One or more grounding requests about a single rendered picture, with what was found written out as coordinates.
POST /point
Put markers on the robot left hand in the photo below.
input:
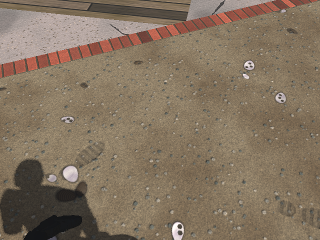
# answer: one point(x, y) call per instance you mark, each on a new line
point(52, 226)

